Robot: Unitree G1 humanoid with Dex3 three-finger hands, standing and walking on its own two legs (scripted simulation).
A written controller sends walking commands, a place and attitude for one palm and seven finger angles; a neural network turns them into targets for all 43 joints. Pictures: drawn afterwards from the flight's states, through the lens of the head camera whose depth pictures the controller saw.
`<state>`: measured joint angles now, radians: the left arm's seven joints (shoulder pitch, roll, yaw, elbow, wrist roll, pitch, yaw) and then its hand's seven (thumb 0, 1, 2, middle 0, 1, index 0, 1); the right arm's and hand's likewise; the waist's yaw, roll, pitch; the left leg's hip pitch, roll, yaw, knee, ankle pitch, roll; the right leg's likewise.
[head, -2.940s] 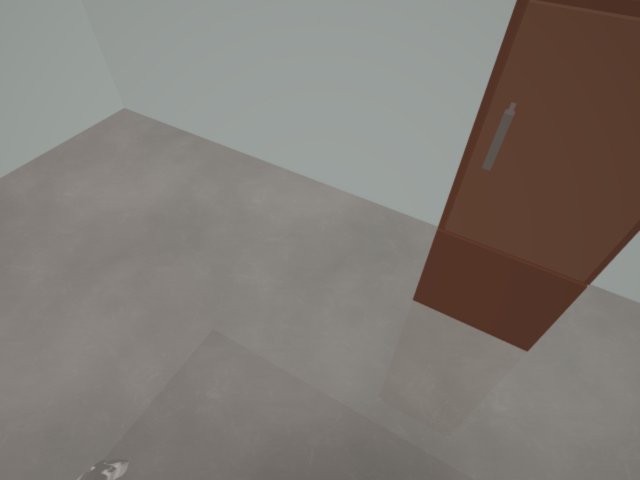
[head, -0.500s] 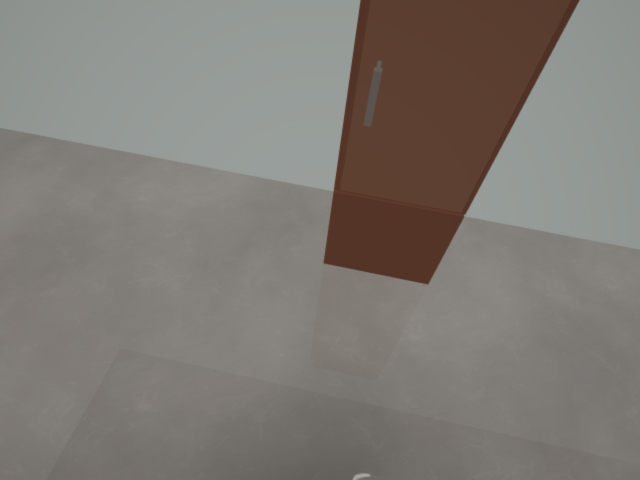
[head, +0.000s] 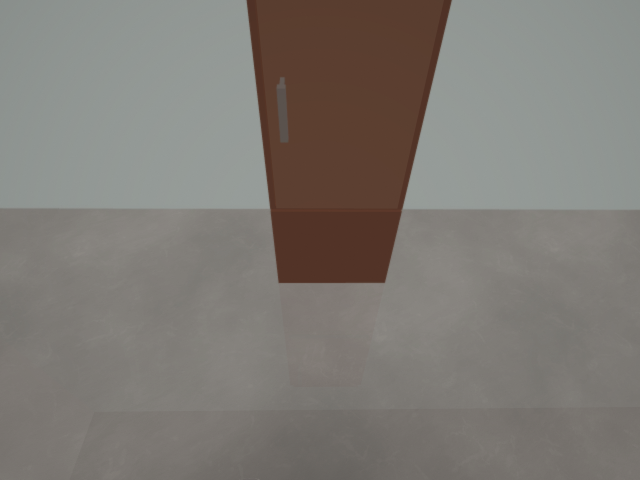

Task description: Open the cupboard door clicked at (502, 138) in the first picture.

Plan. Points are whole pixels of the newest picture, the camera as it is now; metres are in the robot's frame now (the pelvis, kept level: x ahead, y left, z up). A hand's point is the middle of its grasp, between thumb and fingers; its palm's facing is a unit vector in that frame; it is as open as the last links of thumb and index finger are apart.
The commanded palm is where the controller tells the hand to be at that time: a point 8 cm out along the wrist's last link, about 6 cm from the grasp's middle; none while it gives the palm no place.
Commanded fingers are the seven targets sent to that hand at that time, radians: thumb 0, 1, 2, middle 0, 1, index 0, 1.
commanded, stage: take the last steps up to it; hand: left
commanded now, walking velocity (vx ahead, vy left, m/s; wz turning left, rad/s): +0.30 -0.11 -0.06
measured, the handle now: (283, 110) +0.89 +0.11 +0.00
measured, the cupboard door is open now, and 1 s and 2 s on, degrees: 0 0 0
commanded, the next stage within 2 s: come to a stop and stand still in 0.78 s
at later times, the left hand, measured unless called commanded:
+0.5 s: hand (191, 458) +0.19 +0.20 -0.17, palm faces +0.00 -0.99 -0.13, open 7.4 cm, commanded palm none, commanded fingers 0.00 0.90 0.90 -0.20 -0.30 -0.20 -0.30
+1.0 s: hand (272, 335) +0.39 +0.10 -0.16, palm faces +0.02 -0.98 -0.22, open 7.1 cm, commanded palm none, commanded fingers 0.00 0.90 0.90 -0.20 -0.30 -0.20 -0.30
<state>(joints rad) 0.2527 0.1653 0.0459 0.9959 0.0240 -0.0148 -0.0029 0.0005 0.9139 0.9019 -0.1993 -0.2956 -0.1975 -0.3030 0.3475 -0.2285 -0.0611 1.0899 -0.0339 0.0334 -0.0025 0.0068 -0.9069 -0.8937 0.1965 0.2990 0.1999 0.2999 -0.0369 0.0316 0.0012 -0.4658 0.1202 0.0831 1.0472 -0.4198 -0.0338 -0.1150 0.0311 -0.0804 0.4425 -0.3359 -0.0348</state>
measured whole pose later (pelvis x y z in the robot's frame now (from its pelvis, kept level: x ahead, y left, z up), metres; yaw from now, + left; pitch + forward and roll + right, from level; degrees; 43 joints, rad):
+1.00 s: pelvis +0.34 -0.08 +0.00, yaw -1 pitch +0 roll -1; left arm 0.21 0.15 0.04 1.07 0.02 -0.05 0.03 -0.02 0.95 0.90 -0.20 -0.30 -0.20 -0.30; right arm 0.25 -0.17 -0.05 1.07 -0.02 -0.01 -0.02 0.00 -0.91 -0.89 0.19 0.30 0.20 0.30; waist -0.02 0.05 0.04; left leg -0.44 0.09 0.08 0.87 -0.35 -0.02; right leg -0.21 -0.01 -0.20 0.44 -0.23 -0.05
